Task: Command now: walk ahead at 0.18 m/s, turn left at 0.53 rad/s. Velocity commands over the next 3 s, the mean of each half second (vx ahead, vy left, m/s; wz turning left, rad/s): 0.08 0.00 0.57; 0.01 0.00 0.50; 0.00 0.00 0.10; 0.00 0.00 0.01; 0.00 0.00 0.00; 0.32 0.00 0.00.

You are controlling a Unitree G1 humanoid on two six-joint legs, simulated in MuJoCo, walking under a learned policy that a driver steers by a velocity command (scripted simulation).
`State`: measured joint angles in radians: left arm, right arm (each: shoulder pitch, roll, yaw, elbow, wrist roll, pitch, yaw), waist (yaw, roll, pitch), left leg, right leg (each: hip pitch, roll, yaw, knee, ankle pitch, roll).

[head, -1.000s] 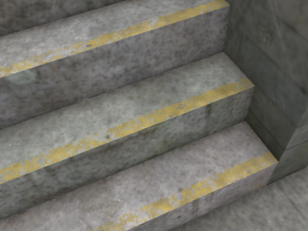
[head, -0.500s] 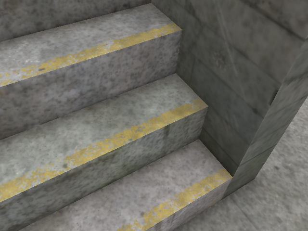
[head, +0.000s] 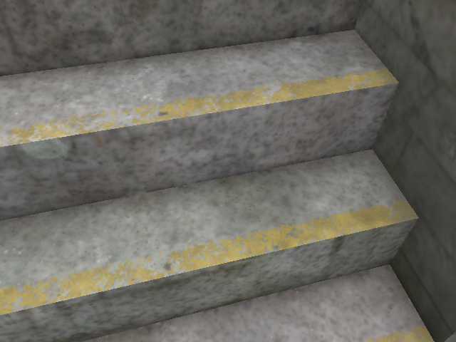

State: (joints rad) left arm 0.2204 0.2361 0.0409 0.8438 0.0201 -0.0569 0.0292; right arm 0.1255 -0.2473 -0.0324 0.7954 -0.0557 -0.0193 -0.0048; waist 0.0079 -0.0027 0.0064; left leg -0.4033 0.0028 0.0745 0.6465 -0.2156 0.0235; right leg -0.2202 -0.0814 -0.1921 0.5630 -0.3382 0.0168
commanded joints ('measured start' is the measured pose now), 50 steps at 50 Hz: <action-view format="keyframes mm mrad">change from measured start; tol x32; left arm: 1 -61 61 10 -96 2 34 14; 50 -31 166 42 -222 -22 34 5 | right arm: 1 218 -177 -46 -10 -24 -21 -22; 50 53 -67 -39 -255 53 43 -7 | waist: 1 -94 265 -53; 26 -1 164 -90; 29 13 -321 -66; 50 -13 -139 -94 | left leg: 1 364 208 -383 -281 507 88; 12 260 192 -421 -174 671 225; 26 156 89 -628 -302 87 136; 29 -320 -242 -232 424 -465 -28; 32 -263 -109 -236 942 -284 -86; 50 172 -34 -41 -259 -33 3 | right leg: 1 -398 -10 -34 575 -139 -2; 12 -404 114 188 751 -45 52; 27 59 136 230 -181 76 31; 30 -21 -397 713 -367 283 -314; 50 32 -166 277 -198 341 -221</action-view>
